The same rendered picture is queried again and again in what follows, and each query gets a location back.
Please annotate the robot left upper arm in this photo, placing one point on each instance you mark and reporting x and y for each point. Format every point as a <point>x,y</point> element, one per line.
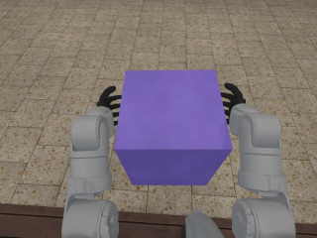
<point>91,218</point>

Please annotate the robot left hand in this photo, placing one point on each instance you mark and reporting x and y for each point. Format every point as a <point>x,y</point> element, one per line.
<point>105,101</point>

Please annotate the robot right hand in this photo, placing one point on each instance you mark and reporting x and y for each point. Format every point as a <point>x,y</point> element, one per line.
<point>235,99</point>

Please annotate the carton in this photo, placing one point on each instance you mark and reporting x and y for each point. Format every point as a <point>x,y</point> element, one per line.
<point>172,128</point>

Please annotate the robot right upper arm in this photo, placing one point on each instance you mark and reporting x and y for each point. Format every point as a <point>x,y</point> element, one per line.
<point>254,217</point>

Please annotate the robot left forearm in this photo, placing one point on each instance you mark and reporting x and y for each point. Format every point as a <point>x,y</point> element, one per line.
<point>89,150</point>

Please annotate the right robot thigh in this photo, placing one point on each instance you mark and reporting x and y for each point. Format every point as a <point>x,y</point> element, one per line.
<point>200,225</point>

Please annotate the robot right forearm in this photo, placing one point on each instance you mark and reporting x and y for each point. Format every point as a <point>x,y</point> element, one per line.
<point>260,147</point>

